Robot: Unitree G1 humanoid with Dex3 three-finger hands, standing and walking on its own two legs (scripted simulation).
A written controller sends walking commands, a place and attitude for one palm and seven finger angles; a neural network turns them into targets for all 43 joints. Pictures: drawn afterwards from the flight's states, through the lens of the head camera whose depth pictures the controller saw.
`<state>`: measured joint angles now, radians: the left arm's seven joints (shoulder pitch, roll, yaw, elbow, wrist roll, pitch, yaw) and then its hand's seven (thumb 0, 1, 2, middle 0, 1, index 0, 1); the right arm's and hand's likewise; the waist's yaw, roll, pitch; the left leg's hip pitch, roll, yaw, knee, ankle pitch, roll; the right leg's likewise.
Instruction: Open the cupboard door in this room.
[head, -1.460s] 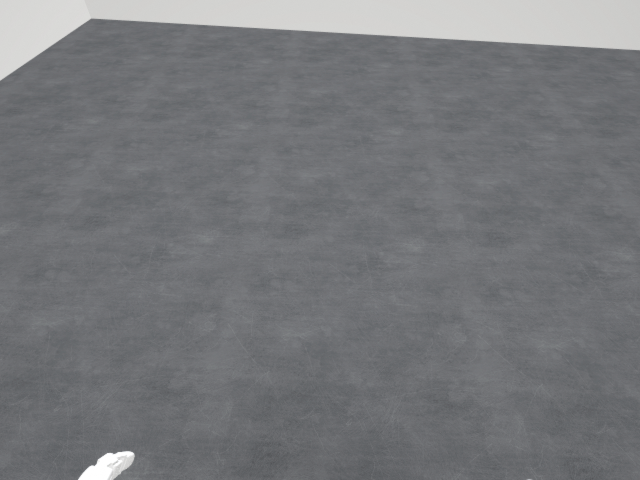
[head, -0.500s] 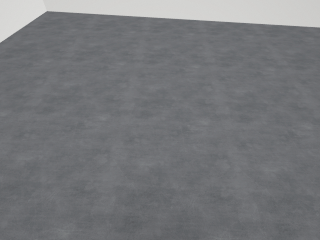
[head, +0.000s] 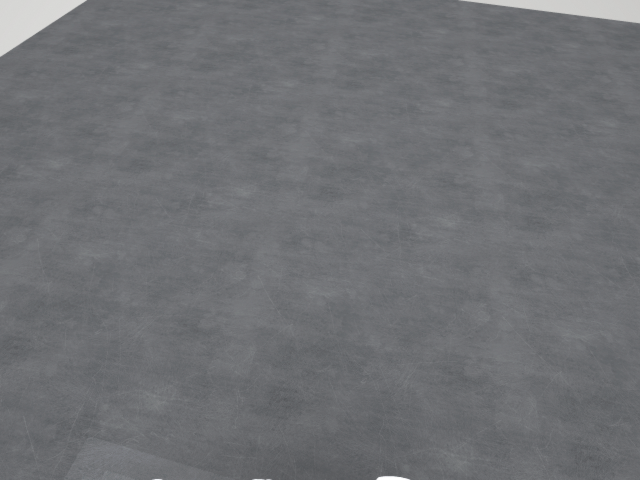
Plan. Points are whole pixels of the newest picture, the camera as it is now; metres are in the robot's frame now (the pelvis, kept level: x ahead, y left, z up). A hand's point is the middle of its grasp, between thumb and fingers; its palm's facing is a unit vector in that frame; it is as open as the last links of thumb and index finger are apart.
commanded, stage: turn or walk to find it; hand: left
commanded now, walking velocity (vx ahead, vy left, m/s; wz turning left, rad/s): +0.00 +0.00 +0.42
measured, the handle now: out of the picture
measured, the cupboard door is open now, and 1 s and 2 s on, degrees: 0 0 0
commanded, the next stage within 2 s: none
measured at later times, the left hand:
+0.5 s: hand out of the picture -0.06 +0.17 -0.17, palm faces +0.28 -0.93 -0.24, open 7.4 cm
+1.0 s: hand out of the picture -0.07 +0.22 -0.15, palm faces +0.44 -0.86 -0.26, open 7.4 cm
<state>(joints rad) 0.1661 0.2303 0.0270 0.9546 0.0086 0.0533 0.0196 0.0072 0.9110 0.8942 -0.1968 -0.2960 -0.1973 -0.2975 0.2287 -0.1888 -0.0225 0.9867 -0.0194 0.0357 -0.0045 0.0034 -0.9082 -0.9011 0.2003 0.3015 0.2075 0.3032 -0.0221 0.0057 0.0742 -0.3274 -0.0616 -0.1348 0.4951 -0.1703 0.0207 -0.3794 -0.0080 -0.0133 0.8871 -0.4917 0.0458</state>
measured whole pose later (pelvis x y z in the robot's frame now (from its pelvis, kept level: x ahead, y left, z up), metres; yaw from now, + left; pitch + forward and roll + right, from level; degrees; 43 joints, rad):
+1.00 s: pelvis -0.08 -0.01 +0.00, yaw +25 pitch -1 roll +0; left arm 0.16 0.21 0.06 0.91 0.01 0.05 0.02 0.01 0.91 0.89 -0.19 -0.30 -0.19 -0.30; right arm 0.22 -0.20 -0.05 0.96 -0.02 0.04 0.00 0.00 -0.91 -0.90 0.20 0.30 0.21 0.30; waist -0.03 0.01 0.05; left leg -0.24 -0.06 -0.06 0.48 -0.23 0.03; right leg -0.34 -0.05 -0.03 0.76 -0.41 0.08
